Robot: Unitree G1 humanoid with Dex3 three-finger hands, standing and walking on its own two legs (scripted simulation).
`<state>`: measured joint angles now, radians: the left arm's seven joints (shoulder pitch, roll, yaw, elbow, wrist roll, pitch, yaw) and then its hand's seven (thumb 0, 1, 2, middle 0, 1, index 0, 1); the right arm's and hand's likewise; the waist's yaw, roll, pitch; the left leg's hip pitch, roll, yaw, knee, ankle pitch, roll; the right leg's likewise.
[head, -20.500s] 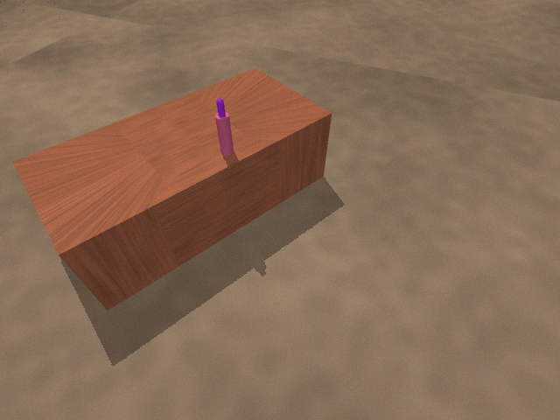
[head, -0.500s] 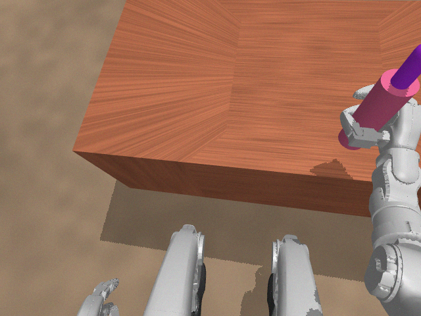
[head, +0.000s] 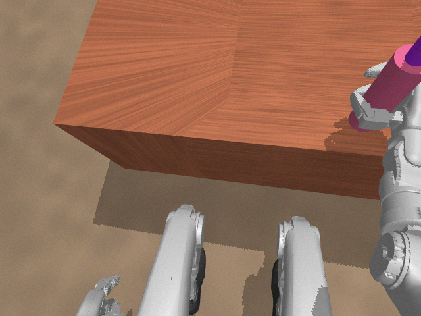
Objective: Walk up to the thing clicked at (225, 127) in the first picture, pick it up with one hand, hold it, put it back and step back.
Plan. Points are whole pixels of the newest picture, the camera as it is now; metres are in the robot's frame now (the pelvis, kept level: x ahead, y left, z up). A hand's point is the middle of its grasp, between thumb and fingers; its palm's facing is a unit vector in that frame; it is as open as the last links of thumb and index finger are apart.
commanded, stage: lower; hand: right
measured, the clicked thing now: (394, 82) +0.50 -0.23 +0.05
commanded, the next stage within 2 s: loosen in 0.40 s
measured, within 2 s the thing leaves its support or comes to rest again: neither
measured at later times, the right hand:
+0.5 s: hand (372, 102) +0.50 -0.22 -0.02, palm faces +0.16 +0.99 -0.02, open 7.0 cm
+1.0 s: hand (374, 99) +0.51 -0.23 -0.01, palm faces +0.16 +0.99 -0.02, open 9.1 cm
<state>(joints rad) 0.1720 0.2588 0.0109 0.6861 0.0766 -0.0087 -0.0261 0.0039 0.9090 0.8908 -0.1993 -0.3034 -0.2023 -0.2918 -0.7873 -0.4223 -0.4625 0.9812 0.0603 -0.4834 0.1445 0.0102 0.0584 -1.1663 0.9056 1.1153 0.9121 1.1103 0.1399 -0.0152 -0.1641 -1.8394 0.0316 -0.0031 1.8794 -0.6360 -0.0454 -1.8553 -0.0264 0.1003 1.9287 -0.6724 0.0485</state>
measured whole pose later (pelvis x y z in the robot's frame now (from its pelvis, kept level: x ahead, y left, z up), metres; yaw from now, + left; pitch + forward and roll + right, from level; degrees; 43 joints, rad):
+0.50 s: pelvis +0.00 +0.00 -0.03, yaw +0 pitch +34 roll +3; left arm 0.17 0.29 0.02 0.68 0.07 0.00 -0.02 0.00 0.91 0.88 -0.20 -0.30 -0.20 -0.29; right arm -0.83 -0.45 -0.48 0.98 0.07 -0.46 0.17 0.01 0.06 -1.17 0.91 1.12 0.91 1.12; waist 0.14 -0.02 -0.16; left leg -1.93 0.03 -0.01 1.98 -0.65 -0.05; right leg -1.95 -0.02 0.11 2.03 -0.69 0.05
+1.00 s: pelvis -0.01 +0.00 -0.04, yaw +0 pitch +34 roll +4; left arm 0.19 0.28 0.01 0.67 0.06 0.01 -0.02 0.00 0.93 0.87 -0.20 -0.31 -0.21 -0.29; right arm -0.86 -0.47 -0.46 0.99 0.07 -0.44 0.16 0.00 0.18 -0.53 0.96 0.75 0.96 0.75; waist 0.14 -0.01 -0.16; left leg -1.95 0.03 -0.01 1.99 -0.63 -0.05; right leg -1.97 -0.02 0.11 2.04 -0.67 0.04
